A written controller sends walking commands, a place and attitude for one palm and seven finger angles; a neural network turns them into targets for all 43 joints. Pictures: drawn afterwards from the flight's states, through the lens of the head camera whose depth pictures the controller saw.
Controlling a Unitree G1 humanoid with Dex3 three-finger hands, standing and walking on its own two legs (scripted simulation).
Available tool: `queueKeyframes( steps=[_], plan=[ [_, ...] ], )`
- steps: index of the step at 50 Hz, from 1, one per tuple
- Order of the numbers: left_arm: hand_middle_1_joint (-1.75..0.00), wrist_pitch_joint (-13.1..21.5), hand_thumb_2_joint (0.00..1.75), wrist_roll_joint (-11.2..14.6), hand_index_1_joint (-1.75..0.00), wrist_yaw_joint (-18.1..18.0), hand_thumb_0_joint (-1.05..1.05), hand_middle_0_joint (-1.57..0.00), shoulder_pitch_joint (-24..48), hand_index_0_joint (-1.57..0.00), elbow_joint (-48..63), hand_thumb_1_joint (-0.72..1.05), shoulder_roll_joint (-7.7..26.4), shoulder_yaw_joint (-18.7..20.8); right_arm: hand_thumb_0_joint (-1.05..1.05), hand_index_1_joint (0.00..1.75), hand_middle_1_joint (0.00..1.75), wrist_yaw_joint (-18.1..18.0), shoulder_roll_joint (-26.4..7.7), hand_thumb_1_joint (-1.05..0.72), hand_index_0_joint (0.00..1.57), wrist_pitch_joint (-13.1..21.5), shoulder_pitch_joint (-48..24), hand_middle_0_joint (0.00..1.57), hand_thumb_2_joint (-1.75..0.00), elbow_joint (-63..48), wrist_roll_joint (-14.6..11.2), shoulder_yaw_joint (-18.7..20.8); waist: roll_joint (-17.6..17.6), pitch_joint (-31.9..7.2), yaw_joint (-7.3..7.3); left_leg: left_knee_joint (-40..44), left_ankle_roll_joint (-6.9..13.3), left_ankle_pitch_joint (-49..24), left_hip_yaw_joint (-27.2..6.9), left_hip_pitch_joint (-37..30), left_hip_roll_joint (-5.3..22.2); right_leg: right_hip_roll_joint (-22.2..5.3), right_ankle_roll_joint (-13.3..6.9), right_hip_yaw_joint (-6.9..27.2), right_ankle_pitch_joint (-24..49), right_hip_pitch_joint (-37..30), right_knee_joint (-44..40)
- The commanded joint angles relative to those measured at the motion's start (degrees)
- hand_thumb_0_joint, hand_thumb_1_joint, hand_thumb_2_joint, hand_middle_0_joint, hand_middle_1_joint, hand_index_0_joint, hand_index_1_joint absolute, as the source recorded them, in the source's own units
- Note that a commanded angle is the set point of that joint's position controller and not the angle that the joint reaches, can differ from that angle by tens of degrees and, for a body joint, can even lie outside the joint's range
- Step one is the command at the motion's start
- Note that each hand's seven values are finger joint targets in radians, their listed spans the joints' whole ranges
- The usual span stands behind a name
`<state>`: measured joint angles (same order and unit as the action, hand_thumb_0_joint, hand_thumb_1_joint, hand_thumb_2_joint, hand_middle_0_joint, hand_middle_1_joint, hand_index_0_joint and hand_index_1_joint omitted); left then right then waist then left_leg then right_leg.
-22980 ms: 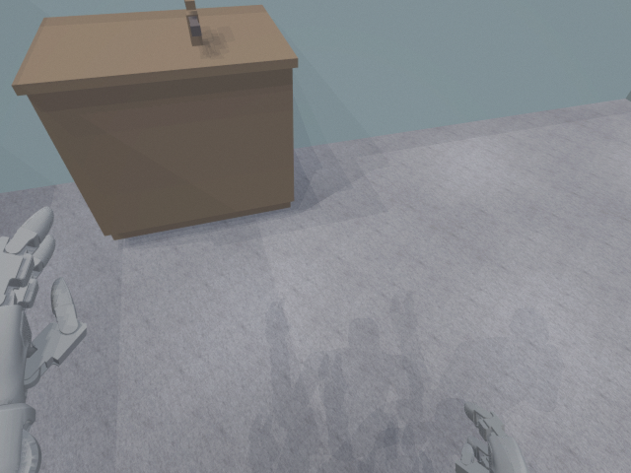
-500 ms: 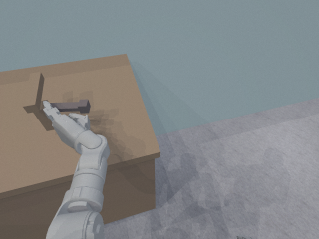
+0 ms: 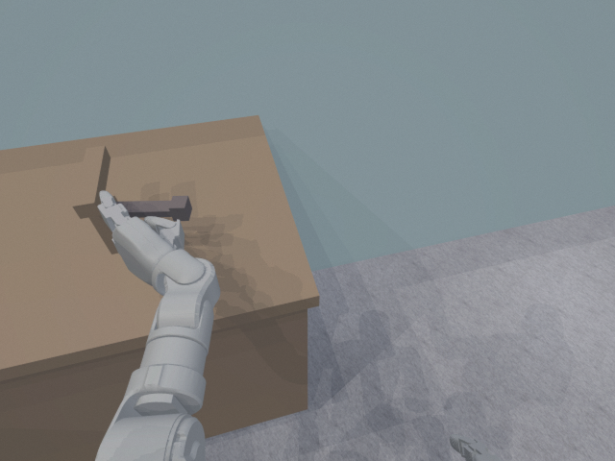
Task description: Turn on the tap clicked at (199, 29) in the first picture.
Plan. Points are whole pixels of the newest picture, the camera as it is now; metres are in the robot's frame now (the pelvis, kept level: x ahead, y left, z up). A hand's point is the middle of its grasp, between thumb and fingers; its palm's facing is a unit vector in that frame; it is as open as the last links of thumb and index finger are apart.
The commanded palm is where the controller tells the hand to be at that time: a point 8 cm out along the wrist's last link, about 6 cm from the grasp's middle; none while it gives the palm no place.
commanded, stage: lift the hand up off the lever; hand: left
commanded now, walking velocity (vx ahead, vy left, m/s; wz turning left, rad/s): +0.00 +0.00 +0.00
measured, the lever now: (180, 208) +0.46 +0.22 +0.07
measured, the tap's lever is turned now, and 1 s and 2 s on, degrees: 77 77 77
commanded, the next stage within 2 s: draw the hand back beside the body in 1.34 s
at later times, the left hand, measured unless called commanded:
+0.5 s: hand (186, 217) +0.40 +0.19 +0.12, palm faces +0.81 -0.58 -0.09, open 7.8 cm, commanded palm +0.34 +0.21 +0.13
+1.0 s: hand (170, 213) +0.38 +0.20 +0.14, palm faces +0.80 -0.59 -0.06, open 7.8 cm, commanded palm +0.33 +0.21 +0.15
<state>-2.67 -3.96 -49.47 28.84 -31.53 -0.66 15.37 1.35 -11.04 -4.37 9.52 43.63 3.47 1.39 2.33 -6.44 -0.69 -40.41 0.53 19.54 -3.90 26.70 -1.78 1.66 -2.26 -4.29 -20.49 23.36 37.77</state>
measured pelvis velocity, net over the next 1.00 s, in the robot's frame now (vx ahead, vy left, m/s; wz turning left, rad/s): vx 0.01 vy -0.01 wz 0.00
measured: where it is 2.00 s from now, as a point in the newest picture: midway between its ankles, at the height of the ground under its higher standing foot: outside the picture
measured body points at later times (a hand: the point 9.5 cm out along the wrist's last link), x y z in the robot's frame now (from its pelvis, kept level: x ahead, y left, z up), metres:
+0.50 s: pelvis +0.00 -0.01 +0.01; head -0.01 -0.02 +0.46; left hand +0.35 +0.21 +0.13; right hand +0.14 -0.24 -0.12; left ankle +0.01 +0.11 -0.72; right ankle -0.01 -0.09 -0.72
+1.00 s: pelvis +0.01 -0.01 +0.01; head +0.00 -0.03 +0.46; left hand +0.34 +0.23 +0.15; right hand +0.18 -0.24 -0.10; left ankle +0.01 +0.11 -0.72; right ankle -0.01 -0.09 -0.72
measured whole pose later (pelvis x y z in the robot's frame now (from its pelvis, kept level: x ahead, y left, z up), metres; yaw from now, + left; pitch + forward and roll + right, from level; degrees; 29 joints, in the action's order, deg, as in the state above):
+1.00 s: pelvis +0.01 -0.01 +0.01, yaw +0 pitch +2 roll +0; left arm -12.0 -1.5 -47.1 25.3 -20.0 -0.4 13.5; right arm -1.0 -11.9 -3.0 6.6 44.0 1.9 1.3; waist 2.3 -4.4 1.2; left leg -32.5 -0.3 16.8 -3.9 17.6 -1.5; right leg 1.8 -3.0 -4.1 -18.5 15.1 31.6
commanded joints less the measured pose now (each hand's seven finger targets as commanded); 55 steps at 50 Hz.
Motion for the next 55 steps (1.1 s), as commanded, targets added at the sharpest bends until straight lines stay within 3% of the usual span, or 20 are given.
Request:
queueKeyframes(
  steps=[1,5,6,8,11,13,16,18,20,21,23,31,33,36,37,41,44,50,51,55],
  plan=[
    [-0.15,2.27,0.9,-2.19,-0.15,-0.76,0.0,-0.15,25.02,-0.15,11.61,0.9,7.5,-1.65,0.0,0.3,0.3,-0.98,-7.09,-0.9,0.2,2.71,-5.75,0.2,-0.9,-6.52,-0.04,2.03,-3.5,-13.27,-0.66,4.93,-0.69,-15.27,1.1,-6.78,1.29,-1.5,0.17,0.85,13.47,-6.19,-6.55],
    [-0.15,2.42,0.9,-2.57,-0.15,-1.16,0.0,-0.15,27.3,-0.15,13.16,0.9,5.78,-3.52,0.0,0.3,0.3,-0.88,-6.7,-0.9,0.2,3.42,-5.76,0.2,-0.9,-6.62,0.11,2.04,-2.42,-15.6,-0.49,4.95,-0.79,-16.15,1.28,-8.11,1.28,-1.44,-0.01,0.76,14.05,-6.75,-6.03],
    [-0.15,2.04,0.9,-2.65,-0.15,-1.4,0.0,-0.15,25.24,-0.15,12.52,0.9,7.84,-1.21,0.0,0.3,0.3,-1.01,-7.01,-0.9,0.2,3.3,-5.69,0.2,-0.9,-6.29,0.19,2.28,-2.41,-15.69,0.17,5.2,-0.94,-16.19,1.25,-7.96,1.3,-1.28,-0.06,0.81,13.72,-7.26,-6.37],
    [-0.15,1.48,0.9,-2.48,-0.15,-1.13,0.0,-0.15,26.93,-0.15,12.48,0.9,4.45,-4.55,0.0,0.3,0.3,-0.77,-6.66,-0.9,0.2,3.39,-6.04,0.2,-0.9,-6.53,-0.05,1.94,-2.2,-14.45,-0.52,5.49,-0.98,-16.07,1.28,-8.17,1.28,-1.55,-0.05,0.61,13.7,-6.58,-6.36],
    [-0.15,0.42,0.9,-2.04,-0.15,-1.61,0.0,-0.15,24.99,-0.15,11.1,0.9,7.96,-0.63,0.0,0.3,0.3,-1.1,-7.22,-0.9,0.2,3.15,-6.35,0.2,-0.9,-6.23,-0.15,2.08,-3.43,-13.95,0.43,6.26,-0.8,-14.94,1.41,-7.32,1.21,-1.51,-0.01,0.93,12.89,-7.82,-7.39],
    [-0.15,0.3,0.9,-2.13,-0.15,-1.63,0.0,-0.15,27.44,-0.15,12.43,0.9,4.96,-3.56,0.0,0.3,0.3,-0.92,-6.74,-0.9,0.2,3.36,-6.59,0.2,-0.9,-6.59,-0.2,1.87,-3.78,-14.11,-0.26,6.27,-0.58,-15.34,1.65,-8.26,1.3,-1.74,0.13,0.8,13.47,-7.65,-7.39],
    [-0.15,-0.23,0.9,-2.32,-0.15,-2.25,0.0,-0.15,25.6,-0.15,12.57,0.9,8.47,-0.2,0.0,0.3,0.3,-1.12,-6.97,-0.9,0.2,3.38,-6.78,0.2,-0.9,-6.38,0.04,2.04,-4.34,-14.51,0.86,6.42,-0.43,-14.67,1.92,-7.35,1.08,-1.67,0.27,1.28,13.36,-8.83,-7.9],
    [-0.15,-0.14,0.9,-2.61,-0.15,-2.21,0.0,-0.15,28.84,-0.15,13.37,0.9,7.3,-1.74,0.0,0.3,0.3,-1.22,-6.65,-0.9,0.2,3.38,-7.21,0.2,-0.9,-6.67,-0.14,1.75,-4.66,-13.73,-0.08,6.52,-0.09,-14.02,2.24,-7.46,1.21,-2.09,0.53,1.54,12.95,-8.49,-8.28],
    [-0.15,-0.32,0.9,-2.98,-0.15,-2.13,0.0,-0.15,27.7,-0.15,14.12,0.9,7.13,-2.04,0.0,0.3,0.3,-1.21,-6.5,-0.9,0.2,3.53,-7.21,0.2,-0.9,-6.87,-0.04,1.88,-3.68,-14.84,0.35,6.17,-0.08,-15.43,2.57,-7.93,1.18,-2.12,0.37,1.63,15.25,-9.47,-7.88],
    [-0.15,-0.57,0.9,-3.07,-0.15,-2.18,0.0,-0.15,26.18,-0.15,14.49,0.9,9.36,0.07,0.0,0.3,0.3,-1.42,-6.75,-0.9,0.2,3.36,-7.03,0.2,-0.9,-6.61,0.06,2.16,-3.3,-15.61,1.05,6.4,-0.3,-15.64,2.33,-8.0,1.18,-1.94,0.23,1.67,15.09,-10.18,-7.93],
    [-0.15,-0.86,0.9,-2.78,-0.15,-1.59,0.0,-0.15,26.83,-0.15,15.6,0.9,6.28,-3.17,0.0,0.3,0.3,-1.33,-6.38,-0.9,0.2,3.56,-7.46,0.2,-0.9,-7.1,-0.17,1.93,-3.81,-14.95,0.24,6.36,-0.1,-16.11,2.62,-8.66,1.2,-2.19,0.47,1.63,16.28,-9.95,-7.95],
    [-0.15,-2.92,0.9,-1.32,-0.15,0.08,0.0,-0.15,24.73,-0.15,16.79,0.9,8.9,-1.34,0.0,0.3,0.3,-2.3,-6.8,-0.9,0.2,3.46,-8.54,0.2,-0.9,-6.91,-0.83,1.74,-4.02,-12.71,0.66,7.86,0.21,-15.47,2.82,-9.22,0.92,-2.77,0.87,2.43,17.23,-11.98,-10.16],
    [-0.15,-2.84,0.9,-1.14,-0.15,0.34,0.0,-0.15,26.1,-0.15,17.55,0.9,6.83,-3.52,0.0,0.3,0.3,-2.31,-6.58,-0.9,0.2,3.97,-8.74,0.2,-0.9,-7.16,-0.9,1.52,-5.27,-12.5,0.05,7.86,0.46,-15.67,2.89,-10.01,0.87,-2.9,1.12,2.4,17.77,-11.54,-10.19],
    [-0.15,-3.01,0.9,-0.99,-0.15,0.45,0.0,-0.15,23.99,-0.15,19.07,0.9,9.61,-0.92,0.0,0.3,0.3,-2.6,-6.69,-0.9,0.2,4.01,-8.84,0.2,-0.9,-6.89,-0.83,1.78,-2.92,-13.45,1.18,8.24,0.13,-16.64,2.89,-10.76,0.85,-2.69,0.83,2.37,18.39,-12.82,-10.2],
    [-0.15,-3.13,0.9,-0.73,-0.15,0.72,0.0,-0.15,23.59,-0.15,19.66,0.9,7.4,-2.87,0.0,0.3,0.3,-2.52,-6.38,-0.9,0.2,4.06,-8.92,0.2,-0.9,-7.34,-0.95,1.55,-4.16,-14.03,0.82,8.33,0.2,-17.5,2.89,-11.19,0.72,-2.89,1.0,2.25,19.86,-13.36,-9.85],
    [-0.15,-4.37,0.9,-0.23,-0.15,1.43,0.0,-0.15,20.39,-0.15,21.5,0.9,10.66,0.06,0.0,0.3,0.3,-2.81,-6.74,-0.9,0.2,3.47,-9.32,0.2,-0.9,-7.53,-1.22,1.74,-3.79,-14.32,1.91,8.82,-0.07,-19.77,3.04,-11.46,0.87,-3.24,1.03,2.47,23.97,-16.0,-9.9],
    [-0.15,-5.19,0.9,0.05,-0.15,2.06,0.0,-0.15,20.11,-0.15,23.83,0.9,7.38,-3.33,0.0,0.3,0.3,-2.68,-6.27,-0.9,0.2,3.72,-10.18,0.2,-0.9,-8.12,-1.41,1.49,-3.87,-13.56,1.42,8.92,0.01,-20.96,3.17,-12.6,1.01,-3.37,1.17,2.21,25.42,-15.8,-9.91],
    [-0.15,-6.8,0.9,0.49,-0.15,2.39,0.0,-0.15,21.13,-0.15,25.33,0.9,4.47,-6.53,0.0,0.3,0.3,-2.71,-6.2,-0.9,0.2,4.68,-11.61,0.2,-0.9,-7.54,-1.52,1.4,-3.67,-11.4,1.13,9.71,-0.37,-20.54,2.61,-14.63,1.17,-2.73,0.62,1.45,20.86,-13.62,-10.8],
    [-0.15,-7.27,0.9,0.47,-0.15,2.09,0.0,-0.15,21.21,-0.15,25.04,0.9,6.96,-4.06,0.0,0.3,0.3,-2.88,-6.52,-0.9,0.2,4.56,-11.38,0.2,-0.9,-7.07,-1.42,1.46,-3.71,-11.37,1.71,10.37,-0.62,-20.04,2.34,-14.74,1.12,-2.47,0.43,1.31,19.31,-13.93,-11.21],
    [-0.15,-8.29,0.9,0.32,-0.15,1.6,0.0,-0.15,23.57,-0.15,24.39,0.9,7.32,-3.59,0.0,0.3,0.3,-2.95,-6.21,-0.9,0.2,4.66,-12.49,0.2,-0.9,-6.99,-1.54,1.03,-4.28,-11.54,1.81,10.68,-0.46,-18.87,2.59,-14.29,1.04,-2.87,0.64,1.65,18.23,-14.33,-11.83]
  ],
)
